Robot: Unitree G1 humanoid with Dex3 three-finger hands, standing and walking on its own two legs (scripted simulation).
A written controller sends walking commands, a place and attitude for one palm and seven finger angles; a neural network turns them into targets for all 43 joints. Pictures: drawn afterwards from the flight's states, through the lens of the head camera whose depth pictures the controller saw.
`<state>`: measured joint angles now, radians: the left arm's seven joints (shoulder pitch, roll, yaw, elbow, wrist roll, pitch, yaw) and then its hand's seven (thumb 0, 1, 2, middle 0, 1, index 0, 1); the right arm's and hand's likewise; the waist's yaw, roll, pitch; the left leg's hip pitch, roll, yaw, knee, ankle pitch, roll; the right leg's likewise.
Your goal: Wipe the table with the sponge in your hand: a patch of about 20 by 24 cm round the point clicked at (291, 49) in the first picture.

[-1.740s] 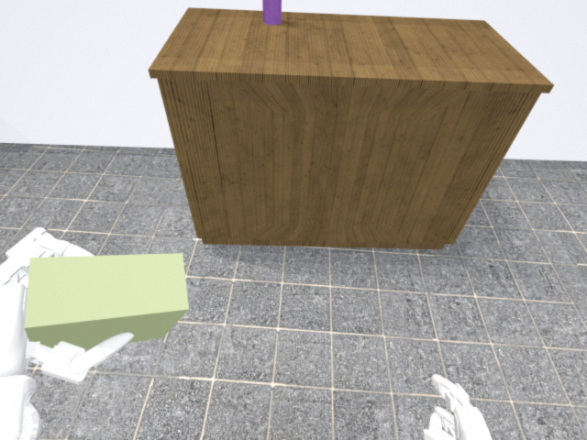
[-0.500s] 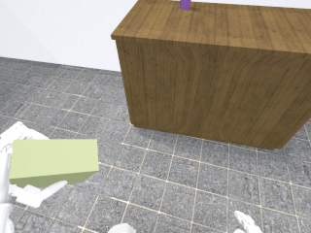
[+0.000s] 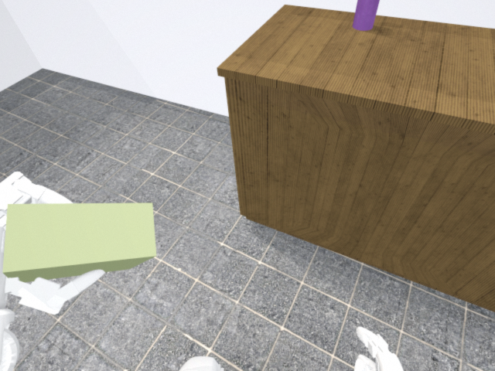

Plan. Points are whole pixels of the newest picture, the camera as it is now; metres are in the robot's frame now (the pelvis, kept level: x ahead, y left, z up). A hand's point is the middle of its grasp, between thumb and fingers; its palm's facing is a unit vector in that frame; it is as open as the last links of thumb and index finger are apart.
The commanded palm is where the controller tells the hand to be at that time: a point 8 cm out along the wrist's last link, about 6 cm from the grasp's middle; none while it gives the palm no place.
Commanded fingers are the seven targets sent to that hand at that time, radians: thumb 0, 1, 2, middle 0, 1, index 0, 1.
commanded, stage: walk to a spot facing it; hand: left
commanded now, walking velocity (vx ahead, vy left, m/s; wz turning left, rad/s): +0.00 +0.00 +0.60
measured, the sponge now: (103, 242) +0.23 +0.19 +0.17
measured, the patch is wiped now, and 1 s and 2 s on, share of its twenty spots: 0.00 0.00 0.00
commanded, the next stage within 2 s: none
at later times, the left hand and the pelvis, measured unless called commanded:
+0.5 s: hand (33, 217) +0.24 +0.27 +0.20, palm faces +0.51 -0.72 -0.47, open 10.4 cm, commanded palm +0.16 +0.29 +0.20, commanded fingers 0.00 0.10 1.30 -1.20 -1.60 -1.20 -1.60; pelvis +0.06 -0.02 +0.01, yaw +13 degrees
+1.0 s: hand (46, 347) +0.11 +0.18 +0.19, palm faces +0.73 -0.53 -0.44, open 10.4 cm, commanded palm +0.03 +0.20 +0.20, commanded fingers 0.00 0.10 1.30 -1.20 -1.60 -1.20 -1.60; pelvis +0.04 -0.12 +0.03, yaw +32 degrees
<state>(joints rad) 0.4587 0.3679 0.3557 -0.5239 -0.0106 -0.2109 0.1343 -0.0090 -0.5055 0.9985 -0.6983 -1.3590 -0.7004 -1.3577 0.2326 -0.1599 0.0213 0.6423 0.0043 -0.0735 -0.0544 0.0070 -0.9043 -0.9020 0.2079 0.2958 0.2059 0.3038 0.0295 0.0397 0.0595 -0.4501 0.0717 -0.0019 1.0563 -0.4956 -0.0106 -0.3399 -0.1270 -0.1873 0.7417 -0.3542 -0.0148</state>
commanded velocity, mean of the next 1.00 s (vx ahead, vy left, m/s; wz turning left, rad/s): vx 0.00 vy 0.00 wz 0.60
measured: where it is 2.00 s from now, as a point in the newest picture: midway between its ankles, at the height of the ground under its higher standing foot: outside the picture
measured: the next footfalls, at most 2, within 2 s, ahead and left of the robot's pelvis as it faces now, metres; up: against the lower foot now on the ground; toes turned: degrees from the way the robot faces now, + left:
left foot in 0.32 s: +0.17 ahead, +0.11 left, +0.00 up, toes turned +18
right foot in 0.76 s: +0.12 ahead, -0.17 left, +0.00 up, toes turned +18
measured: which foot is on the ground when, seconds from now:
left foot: up 0.00-0.30, down 0.32-0.76, up 0.78-1.00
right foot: down 0.00-0.32, up 0.34-0.74, down 0.76-1.00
